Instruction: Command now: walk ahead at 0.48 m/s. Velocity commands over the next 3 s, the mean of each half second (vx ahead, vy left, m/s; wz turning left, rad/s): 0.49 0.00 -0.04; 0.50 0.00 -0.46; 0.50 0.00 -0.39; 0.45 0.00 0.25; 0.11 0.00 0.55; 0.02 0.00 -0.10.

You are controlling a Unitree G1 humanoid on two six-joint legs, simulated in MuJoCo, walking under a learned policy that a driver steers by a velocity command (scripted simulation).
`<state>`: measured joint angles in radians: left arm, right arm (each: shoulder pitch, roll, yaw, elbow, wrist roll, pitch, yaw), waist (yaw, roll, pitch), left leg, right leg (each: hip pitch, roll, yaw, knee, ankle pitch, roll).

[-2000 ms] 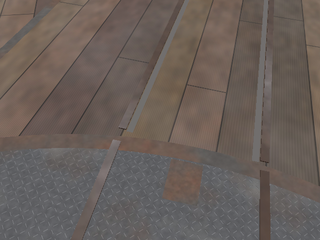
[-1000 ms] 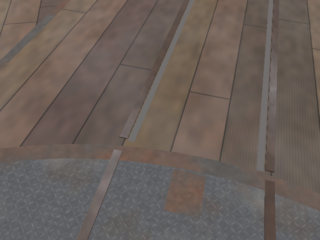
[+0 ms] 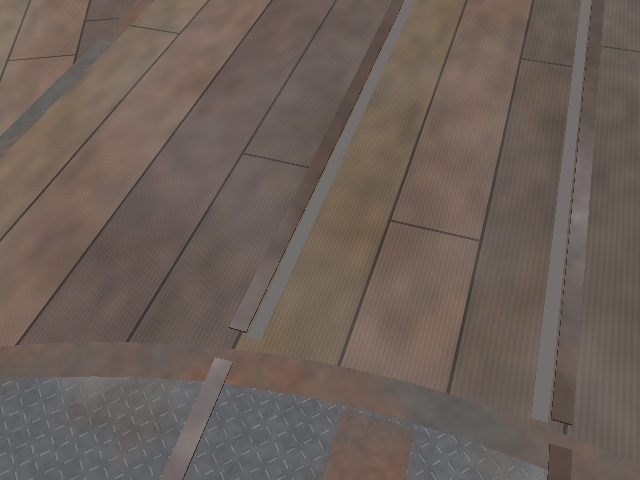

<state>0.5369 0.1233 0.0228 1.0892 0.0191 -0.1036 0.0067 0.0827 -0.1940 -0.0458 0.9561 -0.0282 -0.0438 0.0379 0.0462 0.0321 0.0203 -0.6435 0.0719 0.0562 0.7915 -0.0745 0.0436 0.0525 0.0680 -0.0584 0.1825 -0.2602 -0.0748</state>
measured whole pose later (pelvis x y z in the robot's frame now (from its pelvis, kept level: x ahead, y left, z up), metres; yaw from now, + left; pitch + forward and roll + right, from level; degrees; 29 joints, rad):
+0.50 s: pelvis +0.29 +0.03 +0.00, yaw -2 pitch +0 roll +1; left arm 0.13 0.19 0.05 0.91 0.03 -0.04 -0.04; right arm 0.44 -0.17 -0.04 1.08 -0.02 -0.11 0.00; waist -0.03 -0.03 0.04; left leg 0.01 -0.09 0.12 0.21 -0.22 0.09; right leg -0.66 -0.10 -0.02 0.84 -0.05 -0.06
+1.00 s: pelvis +0.57 -0.05 +0.00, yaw -18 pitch +1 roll +0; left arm 0.38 0.23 0.08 0.95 0.00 -0.06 -0.01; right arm 0.10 -0.23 -0.05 0.82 -0.04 -0.04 0.01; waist 0.04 0.03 0.05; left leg -0.67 0.13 -0.04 0.94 -0.14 -0.04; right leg -0.10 0.15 0.05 0.29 -0.19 -0.14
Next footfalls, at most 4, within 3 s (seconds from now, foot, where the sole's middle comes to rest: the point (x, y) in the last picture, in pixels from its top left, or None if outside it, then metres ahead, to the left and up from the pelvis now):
0.16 left None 0.27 0.09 -0.78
0.70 right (401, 441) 0.57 -0.09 -0.78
1.26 left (379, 297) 0.94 -0.05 -0.78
1.76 right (496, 262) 1.05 -0.35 -0.78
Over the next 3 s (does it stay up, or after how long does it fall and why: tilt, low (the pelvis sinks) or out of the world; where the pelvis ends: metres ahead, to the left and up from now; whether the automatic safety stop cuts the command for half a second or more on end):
stays up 1.16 -0.29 0.00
